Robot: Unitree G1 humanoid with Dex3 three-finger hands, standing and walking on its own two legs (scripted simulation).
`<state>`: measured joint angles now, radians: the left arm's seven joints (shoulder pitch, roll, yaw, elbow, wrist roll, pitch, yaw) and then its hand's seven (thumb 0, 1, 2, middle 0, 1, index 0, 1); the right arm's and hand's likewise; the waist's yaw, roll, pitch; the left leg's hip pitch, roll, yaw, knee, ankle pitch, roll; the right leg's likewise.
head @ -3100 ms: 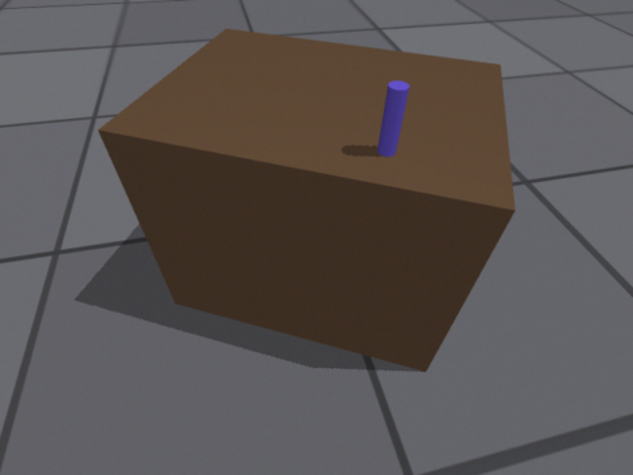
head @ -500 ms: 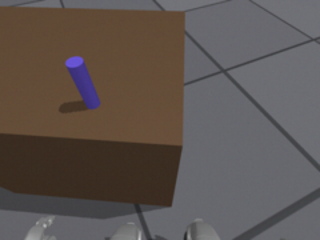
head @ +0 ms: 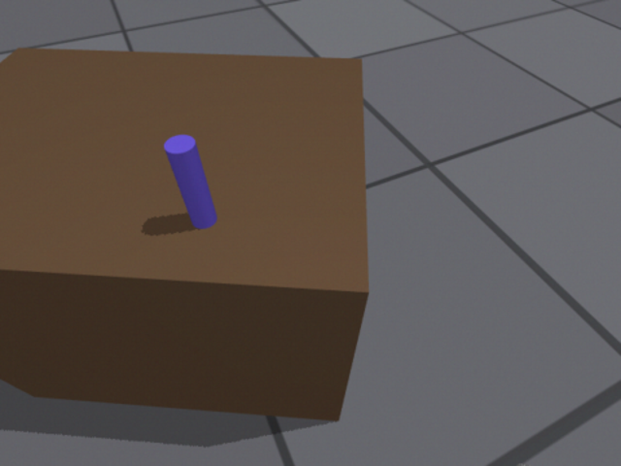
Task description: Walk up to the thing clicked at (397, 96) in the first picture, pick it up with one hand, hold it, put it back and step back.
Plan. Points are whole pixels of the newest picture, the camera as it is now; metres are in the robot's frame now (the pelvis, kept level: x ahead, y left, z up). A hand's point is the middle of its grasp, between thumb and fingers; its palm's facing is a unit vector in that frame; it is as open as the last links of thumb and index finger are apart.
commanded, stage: walk up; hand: left
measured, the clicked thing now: (193, 185) +0.49 +0.20 +0.07
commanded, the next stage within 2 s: stand in 1.02 s
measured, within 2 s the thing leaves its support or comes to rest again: neither
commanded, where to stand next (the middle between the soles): +0.06 +0.00 m, yaw +0 degrees
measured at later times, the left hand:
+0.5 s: hand out of the picture +0.13 +0.25 -0.13, palm faces -0.06 -0.93 -0.35, open 7.4 cm
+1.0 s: hand out of the picture +0.12 +0.25 -0.13, palm faces -0.07 -0.94 -0.34, open 7.4 cm
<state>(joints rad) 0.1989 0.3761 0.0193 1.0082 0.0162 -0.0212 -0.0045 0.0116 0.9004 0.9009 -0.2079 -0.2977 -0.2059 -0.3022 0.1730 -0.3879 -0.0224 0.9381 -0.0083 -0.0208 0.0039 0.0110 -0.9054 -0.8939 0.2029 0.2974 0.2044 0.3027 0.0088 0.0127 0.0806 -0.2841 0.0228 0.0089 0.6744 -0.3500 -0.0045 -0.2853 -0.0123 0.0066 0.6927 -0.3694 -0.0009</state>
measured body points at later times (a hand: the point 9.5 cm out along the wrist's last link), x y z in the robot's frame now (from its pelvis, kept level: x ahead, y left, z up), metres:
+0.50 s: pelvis +0.01 +0.00 +0.02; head +0.02 +0.00 +0.47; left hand +0.13 +0.30 -0.10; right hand +0.07 -0.32 -0.11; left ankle +0.01 +0.13 -0.72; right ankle +0.00 -0.12 -0.72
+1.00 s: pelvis +0.02 +0.01 +0.02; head +0.02 +0.01 +0.47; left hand +0.13 +0.30 -0.11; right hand +0.08 -0.30 -0.10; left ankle +0.01 +0.13 -0.72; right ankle +0.00 -0.12 -0.72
